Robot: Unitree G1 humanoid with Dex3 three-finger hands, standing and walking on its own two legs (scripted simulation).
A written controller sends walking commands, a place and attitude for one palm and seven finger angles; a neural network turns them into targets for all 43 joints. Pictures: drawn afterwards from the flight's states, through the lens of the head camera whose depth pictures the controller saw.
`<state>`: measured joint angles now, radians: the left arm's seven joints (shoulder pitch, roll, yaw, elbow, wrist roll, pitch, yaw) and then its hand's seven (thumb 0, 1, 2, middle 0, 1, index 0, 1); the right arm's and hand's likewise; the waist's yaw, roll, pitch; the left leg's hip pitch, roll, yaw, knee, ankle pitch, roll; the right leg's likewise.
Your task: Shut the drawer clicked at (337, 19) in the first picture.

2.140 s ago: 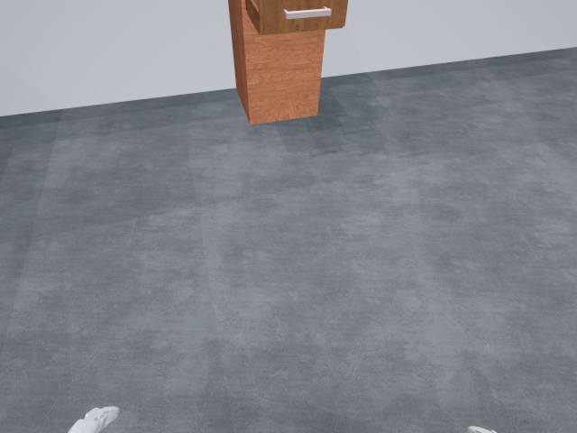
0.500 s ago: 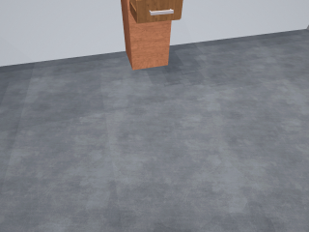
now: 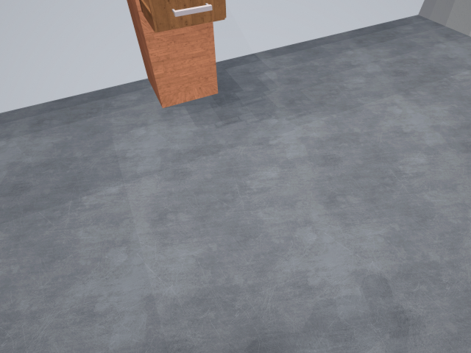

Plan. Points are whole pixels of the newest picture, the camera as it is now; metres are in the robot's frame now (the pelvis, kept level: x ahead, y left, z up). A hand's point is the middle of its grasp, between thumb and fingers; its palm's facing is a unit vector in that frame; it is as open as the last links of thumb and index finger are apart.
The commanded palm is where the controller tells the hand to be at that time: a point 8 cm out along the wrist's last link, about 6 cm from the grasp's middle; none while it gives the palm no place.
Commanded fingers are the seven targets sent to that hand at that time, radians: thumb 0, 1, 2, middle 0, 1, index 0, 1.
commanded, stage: walk to a spot facing it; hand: left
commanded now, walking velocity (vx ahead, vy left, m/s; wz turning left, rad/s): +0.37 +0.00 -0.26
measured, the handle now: (191, 9) +1.59 +0.31 -0.04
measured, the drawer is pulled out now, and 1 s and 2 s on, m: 0.28 0.28 0.28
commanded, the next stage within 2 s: none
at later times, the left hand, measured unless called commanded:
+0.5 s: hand out of the picture +0.15 +0.21 -0.18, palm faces -0.03 -0.99 -0.13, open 7.4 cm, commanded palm none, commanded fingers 0.00 0.90 0.90 -0.20 -0.30 -0.20 -0.30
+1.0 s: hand (195, 186) +0.56 +0.15 -0.16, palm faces -0.32 -0.94 -0.13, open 7.4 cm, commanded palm none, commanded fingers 0.00 0.90 0.90 -0.20 -0.30 -0.20 -0.30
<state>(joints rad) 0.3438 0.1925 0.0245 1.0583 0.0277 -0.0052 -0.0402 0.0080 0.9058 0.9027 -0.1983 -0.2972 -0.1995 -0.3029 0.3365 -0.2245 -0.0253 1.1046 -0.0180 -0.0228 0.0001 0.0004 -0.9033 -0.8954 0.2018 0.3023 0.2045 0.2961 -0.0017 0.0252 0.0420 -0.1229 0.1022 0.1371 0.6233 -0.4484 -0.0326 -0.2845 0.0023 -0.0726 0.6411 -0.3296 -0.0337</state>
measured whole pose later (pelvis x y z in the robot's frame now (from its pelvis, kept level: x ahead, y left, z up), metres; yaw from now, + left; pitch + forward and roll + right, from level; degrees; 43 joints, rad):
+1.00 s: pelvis +0.42 +0.03 +0.01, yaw -15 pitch -1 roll -1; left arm 0.12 0.15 0.05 1.03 0.03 0.01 -0.03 0.01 0.91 0.90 -0.19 -0.30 -0.19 -0.30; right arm 0.53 -0.09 -0.02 1.18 -0.03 -0.08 -0.02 0.00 -0.91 -0.90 0.20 0.30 0.20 0.30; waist -0.09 -0.01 0.06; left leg 0.10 0.02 0.28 0.29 -0.39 0.03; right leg -0.53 -0.08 -0.12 0.70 -0.18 -0.02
